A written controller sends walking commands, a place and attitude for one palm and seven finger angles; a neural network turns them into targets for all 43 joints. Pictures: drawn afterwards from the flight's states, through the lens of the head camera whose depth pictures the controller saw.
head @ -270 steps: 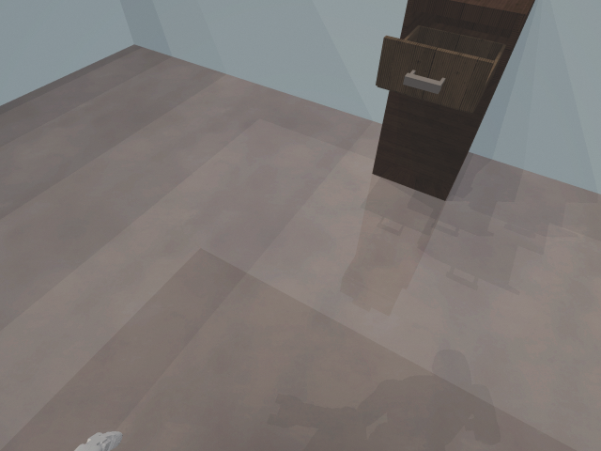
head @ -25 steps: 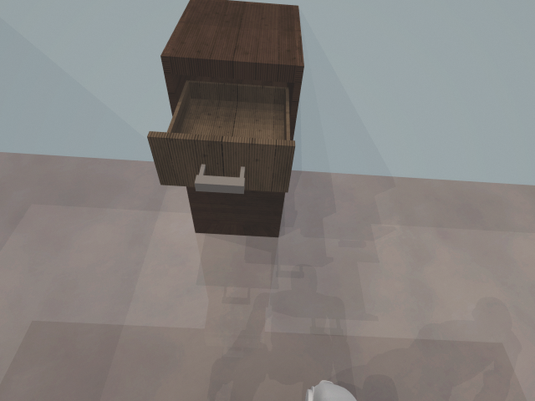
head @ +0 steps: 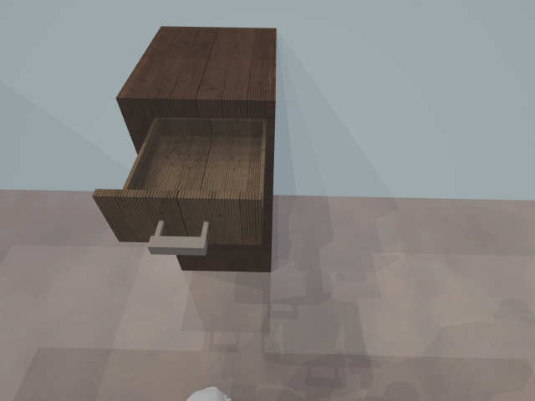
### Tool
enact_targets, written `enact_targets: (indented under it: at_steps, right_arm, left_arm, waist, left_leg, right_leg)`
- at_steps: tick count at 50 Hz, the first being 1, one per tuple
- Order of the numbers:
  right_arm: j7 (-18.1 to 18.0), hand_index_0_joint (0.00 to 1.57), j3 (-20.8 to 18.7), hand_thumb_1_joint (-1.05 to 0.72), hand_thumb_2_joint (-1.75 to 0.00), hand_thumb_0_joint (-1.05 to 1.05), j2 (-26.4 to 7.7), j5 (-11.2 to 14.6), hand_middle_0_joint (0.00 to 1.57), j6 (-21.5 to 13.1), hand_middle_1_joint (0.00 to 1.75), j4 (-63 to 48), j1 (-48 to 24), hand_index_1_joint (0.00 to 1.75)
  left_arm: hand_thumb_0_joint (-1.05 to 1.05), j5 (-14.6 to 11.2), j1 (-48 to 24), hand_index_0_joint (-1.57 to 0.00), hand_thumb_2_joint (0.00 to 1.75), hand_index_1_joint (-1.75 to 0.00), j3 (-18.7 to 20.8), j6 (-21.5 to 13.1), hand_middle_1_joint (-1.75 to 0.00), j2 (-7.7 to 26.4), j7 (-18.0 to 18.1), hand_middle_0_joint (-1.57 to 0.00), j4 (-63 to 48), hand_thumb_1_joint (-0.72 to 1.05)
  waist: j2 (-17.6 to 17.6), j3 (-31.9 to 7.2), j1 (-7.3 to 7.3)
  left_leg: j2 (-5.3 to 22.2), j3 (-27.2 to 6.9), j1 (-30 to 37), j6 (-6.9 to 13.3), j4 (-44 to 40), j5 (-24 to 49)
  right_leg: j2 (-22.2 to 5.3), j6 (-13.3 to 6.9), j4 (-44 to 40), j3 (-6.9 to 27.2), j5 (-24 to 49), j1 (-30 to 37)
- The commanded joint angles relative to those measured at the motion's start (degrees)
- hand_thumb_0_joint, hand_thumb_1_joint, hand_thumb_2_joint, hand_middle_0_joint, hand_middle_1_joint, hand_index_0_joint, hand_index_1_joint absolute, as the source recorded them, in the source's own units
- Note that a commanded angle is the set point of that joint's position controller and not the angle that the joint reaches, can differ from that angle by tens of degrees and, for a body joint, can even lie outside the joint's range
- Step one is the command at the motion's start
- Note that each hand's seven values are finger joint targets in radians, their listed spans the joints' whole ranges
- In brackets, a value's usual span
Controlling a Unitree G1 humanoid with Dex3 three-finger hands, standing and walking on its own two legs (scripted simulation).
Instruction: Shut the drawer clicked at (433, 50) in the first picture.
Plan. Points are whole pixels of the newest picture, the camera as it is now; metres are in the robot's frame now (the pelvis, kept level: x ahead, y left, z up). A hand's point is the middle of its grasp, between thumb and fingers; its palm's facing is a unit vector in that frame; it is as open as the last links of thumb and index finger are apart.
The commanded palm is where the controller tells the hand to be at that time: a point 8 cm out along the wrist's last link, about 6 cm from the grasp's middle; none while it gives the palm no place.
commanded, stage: take the last steps up to it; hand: left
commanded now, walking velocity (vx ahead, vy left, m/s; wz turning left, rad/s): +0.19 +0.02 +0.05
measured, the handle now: (180, 235) +0.44 +0.21 -0.08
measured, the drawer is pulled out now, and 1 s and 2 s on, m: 0.27 0.27 0.27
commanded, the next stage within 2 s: come to a stop and stand still in 0.14 s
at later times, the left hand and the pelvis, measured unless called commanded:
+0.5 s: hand out of the picture +0.11 +0.20 -0.18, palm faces +0.05 -0.98 -0.17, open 7.4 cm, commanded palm none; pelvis +0.11 +0.03 +0.00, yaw +0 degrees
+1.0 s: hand out of the picture +0.12 +0.16 -0.14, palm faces +0.08 -0.95 -0.29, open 7.3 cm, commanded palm none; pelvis +0.07 -0.03 +0.01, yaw +0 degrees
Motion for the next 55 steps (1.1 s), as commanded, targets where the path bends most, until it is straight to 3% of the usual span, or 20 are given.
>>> enact_targets:
  at_steps: [1, 4, 7, 8, 9, 10, 11, 13, 16, 20, 27, 30, 31, 32, 33, 34, 37, 42, 50, 55]
  right_arm:
    - [0.74, 0.20, 0.38, -0.90, -0.90, 0.00, -1.00, -0.05, 0.20, -0.69, 0.30, -2.38, 0.48, 0.30]
    - [0.75, 0.20, 0.69, -0.90, -0.90, 0.00, -1.32, 0.13, 0.20, -1.23, 0.30, -3.17, -2.24, 0.30]
    - [0.17, 0.20, 0.99, -0.90, -0.90, 0.00, -1.91, 0.08, 0.20, -2.11, 0.30, -1.10, 1.96, 0.30]
    - [-0.26, 0.20, 0.70, -0.90, -0.90, 0.00, -4.38, -0.02, 0.20, -2.59, 0.30, 0.17, 5.77, 0.30]
    - [-0.81, 0.20, -0.18, -0.90, -0.90, 0.00, -8.97, -0.43, 0.20, -2.68, 0.30, 1.07, 10.04, 0.30]
    - [-1.16, 0.20, -0.60, -0.90, -0.90, 0.00, -11.49, -0.22, 0.20, -2.10, 0.30, 1.79, 13.26, 0.30]
    - [-1.74, 0.20, -0.18, -0.90, -0.90, 0.00, -9.99, -0.12, 0.20, -1.86, 0.30, 1.81, 12.12, 0.30]
    - [-2.11, 0.20, 1.11, -0.90, -0.90, 0.00, -6.06, 0.18, 0.20, -2.23, 0.30, 0.39, 5.94, 0.30]
    - [-2.93, 0.20, 1.87, -0.90, -0.90, 0.00, -3.76, 0.55, 0.20, -2.74, 0.30, -0.21, 1.49, 0.30]
    - [-3.47, 0.20, 1.23, -0.90, -0.90, 0.00, -5.45, 0.95, 0.20, -1.38, 0.30, 1.08, 1.61, 0.30]
    - [-3.18, 0.20, -1.24, -0.90, -0.90, 0.00, -7.64, 0.12, 0.20, 0.68, 0.30, 0.76, 1.91, 0.30]
    - [-2.41, 0.20, -1.51, -0.90, -0.90, 0.00, -7.20, 0.41, 0.20, 1.04, 0.30, 0.57, 1.69, 0.30]
    - [-2.05, 0.20, -1.38, -0.90, -0.90, 0.00, -5.65, 0.74, 0.20, 0.98, 0.30, 0.44, 2.63, 0.30]
    - [-1.68, 0.20, -0.91, -0.90, -0.90, 0.00, -2.48, 1.18, 0.20, 0.90, 0.30, -0.28, 4.06, 0.30]
    - [-1.51, 0.20, -0.69, -0.90, -0.90, 0.00, -1.67, 1.09, 0.20, 1.77, 0.30, -1.17, 3.50, 0.30]
    - [-1.86, 0.20, -0.92, -0.90, -0.90, 0.00, -2.32, 0.80, 0.20, 3.17, 0.30, -1.68, 2.39, 0.30]
    - [-1.52, 0.20, -1.13, -0.90, -0.90, 0.00, -3.43, 0.55, 0.20, 4.06, 0.30, -0.55, 3.10, 0.30]
    - [-0.35, 0.20, -1.43, -0.90, -0.90, 0.00, -5.11, -0.03, 0.20, 4.65, 0.30, -1.91, 2.66, 0.30]
    - [0.22, 0.20, -0.67, -0.90, -0.90, 0.00, -5.35, 0.18, 0.20, 3.73, 0.30, -2.69, 2.16, 0.30]
    - [-0.11, 0.20, 0.40, -0.90, -0.90, 0.00, -3.61, 0.49, 0.20, 2.25, 0.30, -1.95, 4.62, 0.30]
  left_arm:
    - [0.00, 0.11, 6.19, -0.20, 0.90, -0.30, 1.19, -0.53, -0.30, 7.20, 0.10, -0.20, -0.05, 0.90]
    - [0.00, 0.08, 7.89, -0.20, 0.90, -0.30, 1.19, -0.21, -0.30, 7.80, 0.04, -0.20, 1.10, 0.90]
    - [0.00, -0.31, 7.35, -0.20, 0.90, -0.30, 1.12, 0.42, -0.30, 7.00, 0.22, -0.20, 1.89, 0.90]
    - [0.00, -0.49, 8.18, -0.20, 0.90, -0.30, 0.62, 0.71, -0.30, 5.39, 0.05, -0.20, 2.00, 0.90]
    - [0.00, -0.58, 8.48, -0.20, 0.90, -0.30, 0.17, 0.77, -0.30, 2.95, -0.17, -0.20, 1.12, 0.90]
    - [0.00, -0.29, 6.83, -0.20, 0.90, -0.30, -0.33, 1.02, -0.30, 2.54, -0.04, -0.20, -0.11, 0.90]
    - [0.00, 0.05, 4.53, -0.20, 0.90, -0.30, 0.04, 1.48, -0.30, 3.83, 0.31, -0.20, -0.26, 0.90]
    - [0.00, 0.00, 4.87, -0.20, 0.90, -0.30, 0.06, 1.52, -0.30, 2.48, 0.03, -0.20, 1.30, 0.90]
    - [0.00, -0.48, 10.17, -0.20, 0.90, -0.30, -0.45, 3.24, -0.30, -0.20, 0.85, -0.20, 4.04, 0.90]
    - [0.00, -0.20, 9.36, -0.20, 0.90, -0.30, -0.14, 5.24, -0.30, 2.17, 1.48, -0.20, 3.62, 0.90]
    - [0.00, -0.15, 3.13, -0.20, 0.90, -0.30, 0.69, 5.99, -0.30, 2.99, 1.66, -0.20, -1.24, 0.90]
    - [0.00, -0.05, 5.65, -0.20, 0.90, -0.30, 0.80, 4.65, -0.30, 4.04, 1.81, -0.20, -0.98, 0.90]
    - [0.00, 0.16, 6.00, -0.20, 0.90, -0.30, 0.97, 3.92, -0.30, 5.86, 1.97, -0.20, -0.86, 0.90]
    - [0.00, 0.50, 5.56, -0.20, 0.90, -0.30, 1.43, 3.27, -0.30, 9.70, 2.33, -0.20, -0.94, 0.90]
    - [0.00, 0.15, 5.89, -0.20, 0.90, -0.30, 1.65, 3.18, -0.30, 11.76, 2.08, -0.20, -1.49, 0.90]
    - [0.00, -0.02, 6.71, -0.20, 0.90, -0.30, 1.92, 3.09, -0.30, 12.16, 2.16, -0.20, -1.34, 0.90]
    - [0.00, -0.06, 1.23, -0.20, 0.90, -0.30, 1.62, 3.46, -0.30, 10.06, 2.54, -0.20, -3.01, 0.90]
    - [0.00, -0.09, 2.07, -0.20, 0.90, -0.30, 2.39, 3.22, -0.30, 10.12, 2.65, -0.20, -4.72, 0.90]
    - [0.00, 0.53, 3.19, -0.20, 0.90, -0.30, 2.36, 3.46, -0.30, 11.19, 1.34, -0.20, -5.21, 0.90]
    - [0.00, 0.70, 3.04, -0.20, 0.90, -0.30, 2.51, 3.63, -0.30, 11.71, 1.23, -0.20, -3.48, 0.90]
  waist:
    - [-6.48, 1.92, 1.77]
    - [-6.75, 1.68, 2.50]
    - [-4.08, 0.98, 0.08]
    - [1.08, -1.58, -1.03]
    - [10.31, -2.86, -2.42]
    - [16.74, -3.18, -3.46]
    - [11.96, -0.62, -3.54]
    - [3.24, 1.20, -0.62]
    - [1.71, -2.17, 2.61]
    - [4.21, -2.28, 1.98]
    - [9.53, -0.42, 0.56]
    - [6.53, -3.06, 2.20]
    - [1.71, -4.06, 2.25]
    - [-8.59, -5.58, 1.22]
    - [-12.59, -4.50, 2.21]
    - [-16.60, -5.94, 3.22]
    - [-9.72, -1.82, 1.37]
    - [-10.62, -0.90, 2.57]
    - [-13.44, 0.79, 3.15]
    - [-11.76, -0.72, 2.84]
  left_leg:
    - [-0.13, -0.33, 1.04, 0.35, -8.94, -0.91]
    - [-1.64, 0.63, 4.32, 0.88, -14.52, -1.74]
    - [-3.17, 2.64, 18.08, 1.22, -26.46, 4.57]
    - [-0.12, -1.19, 26.54, 2.72, -29.05, 9.44]
    - [9.67, -12.48, 33.17, 7.34, -31.58, 14.26]
    - [16.90, -21.62, 33.50, 11.93, -37.31, 15.32]
    - [17.15, -21.25, 29.49, 13.01, -38.64, 14.04]
    - [13.39, -13.83, 25.14, 11.87, -37.99, 23.35]
    - [9.42, -3.74, 21.31, 8.95, -35.73, 46.03]
    - [9.97, -3.55, 22.86, 9.19, -34.59, 48.30]
    - [10.43, -5.40, 22.82, 10.55, -31.77, 41.35]
    - [6.74, -3.92, 21.96, 6.99, -26.68, 32.06]
    - [3.37, -1.91, 19.46, 4.00, -22.86, 22.64]
    - [-1.91, 1.58, 11.81, 0.91, -18.04, 5.01]
    - [-5.53, 1.03, 9.09, -0.26, -11.48, -15.44]
    - [-5.62, -3.21, 8.83, -0.22, -4.46, -20.33]
    - [-5.39, -6.24, 3.71, -0.87, 8.18, -13.08]
    - [-5.13, -7.25, 0.30, -2.19, 11.42, -5.19]
    - [-4.84, -3.98, 6.26, -1.50, -3.55, -6.57]
    - [-6.14, -1.46, 13.99, 0.06, -17.23, -8.88]
  right_leg:
    - [-17.80, -5.97, -11.97, 13.85, 2.60, 2.02]
    - [-17.84, -5.63, -9.77, 13.83, 5.32, 4.04]
    - [-14.39, -2.34, -1.97, 10.21, 6.80, -0.46]
    - [-10.89, 0.07, 5.78, 7.46, 4.97, -4.78]
    - [-5.47, 2.61, 16.56, 2.88, -6.73, -13.56]
    - [-2.26, 4.06, 30.25, 2.25, -23.92, -18.92]
    - [-4.29, 3.58, 37.17, 6.74, -23.52, -20.78]
    - [-7.07, 4.25, 39.12, 9.53, -16.26, -20.28]
    - [-6.97, 6.64, 31.10, 10.39, -9.19, -10.09]
    - [-5.79, 7.10, 27.38, 9.68, -8.84, -9.41]
    - [-4.76, 5.79, 20.71, 8.60, -12.48, -9.40]
    - [-4.16, 5.52, 5.47, 7.20, 0.28, -1.96]
    - [-7.10, 5.22, 0.16, 9.94, 11.57, 2.14]
    - [-16.60, 2.14, 0.78, 19.82, 29.30, 7.41]
    - [-23.64, -3.01, -0.51, 22.41, 40.54, 6.03]
    - [-24.67, -4.76, -1.54, 25.02, 42.38, 3.52]
    - [-21.06, -5.66, -0.56, 20.32, 36.09, 2.77]
    - [-19.75, -3.96, -5.29, 20.36, 13.53, 2.45]
    - [-17.25, -2.76, -12.66, 22.58, -14.32, -1.65]
    - [-16.47, -3.56, -14.17, 22.69, -16.76, -3.01]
